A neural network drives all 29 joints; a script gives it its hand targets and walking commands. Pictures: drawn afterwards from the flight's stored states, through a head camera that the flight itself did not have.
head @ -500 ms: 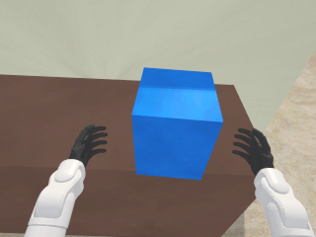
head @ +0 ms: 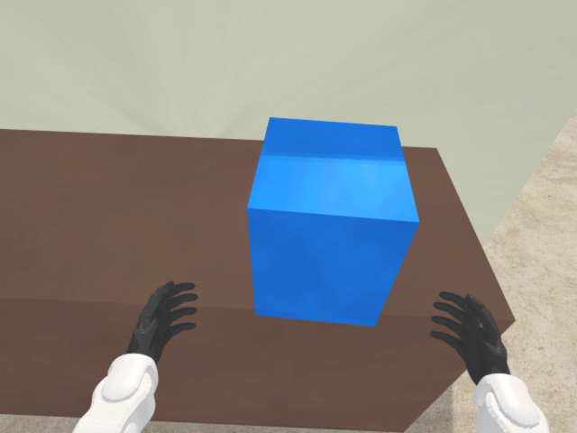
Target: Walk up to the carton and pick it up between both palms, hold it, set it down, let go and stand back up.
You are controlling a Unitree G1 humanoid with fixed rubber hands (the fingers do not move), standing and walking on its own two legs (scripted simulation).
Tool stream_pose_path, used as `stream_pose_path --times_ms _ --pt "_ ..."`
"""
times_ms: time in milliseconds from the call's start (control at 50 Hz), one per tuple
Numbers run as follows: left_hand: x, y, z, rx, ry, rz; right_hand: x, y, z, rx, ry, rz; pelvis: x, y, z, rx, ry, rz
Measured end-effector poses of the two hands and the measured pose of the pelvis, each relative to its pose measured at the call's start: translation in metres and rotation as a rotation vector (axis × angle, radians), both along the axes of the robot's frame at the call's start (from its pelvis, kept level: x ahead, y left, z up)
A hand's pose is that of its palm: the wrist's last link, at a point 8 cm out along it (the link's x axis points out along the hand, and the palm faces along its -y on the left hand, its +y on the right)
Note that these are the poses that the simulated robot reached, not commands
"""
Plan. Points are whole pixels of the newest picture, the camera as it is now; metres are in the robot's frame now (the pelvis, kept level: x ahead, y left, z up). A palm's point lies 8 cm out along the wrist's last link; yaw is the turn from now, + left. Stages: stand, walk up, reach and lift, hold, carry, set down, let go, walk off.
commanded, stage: set down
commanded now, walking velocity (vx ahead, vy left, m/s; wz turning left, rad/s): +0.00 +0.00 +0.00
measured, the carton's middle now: (323, 224) +0.43 -0.03 +0.06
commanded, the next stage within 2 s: let go in 1.82 s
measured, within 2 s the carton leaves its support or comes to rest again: neither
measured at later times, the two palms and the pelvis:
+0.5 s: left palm (138, 395) +0.19 +0.21 +0.00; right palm (473, 416) +0.18 -0.22 +0.00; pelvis +0.01 +0.00 +0.00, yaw -1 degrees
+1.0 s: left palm (137, 423) +0.16 +0.21 -0.05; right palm out of the picture +0.15 -0.22 -0.05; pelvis +0.01 +0.00 +0.00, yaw -2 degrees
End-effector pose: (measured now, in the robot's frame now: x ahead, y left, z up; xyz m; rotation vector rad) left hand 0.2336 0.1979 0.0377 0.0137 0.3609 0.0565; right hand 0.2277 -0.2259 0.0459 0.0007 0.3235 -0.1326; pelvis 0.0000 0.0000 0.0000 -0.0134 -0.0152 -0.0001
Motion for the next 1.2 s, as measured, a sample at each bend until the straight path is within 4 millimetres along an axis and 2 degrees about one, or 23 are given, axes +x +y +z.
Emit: stream_pose_path --times_ms 200,420,620,860,1200 --pt "-0.02 0.002 -0.027 0.015 0.132 0.031 -0.019 0.003 -0.028 -0.008 0.129 -0.001 0.006 0.0 0.0 0.001 0.014 -0.005" --pt "-0.041 0.009 -0.038 0.038 0.24 0.041 -0.04 0.009 -0.044 -0.007 0.228 -0.001 0.014 0.0 0.001 -0.002 0.011 -0.015" --pt "-0.057 0.009 -0.051 0.043 0.321 0.043 -0.059 0.008 -0.06 -0.011 0.299 -0.017 0.013 -0.001 0.001 -0.001 -0.003 -0.025" --pt "-0.068 0.012 -0.072 0.062 0.422 0.05 -0.072 0.006 -0.081 -0.022 0.395 -0.022 0.009 -0.003 0.0 0.003 0.006 -0.03" --pt "-0.07 0.015 -0.097 0.09 0.573 0.039 -0.077 0.005 -0.109 -0.025 0.524 -0.018 0.009 -0.003 -0.001 0.005 0.025 -0.031"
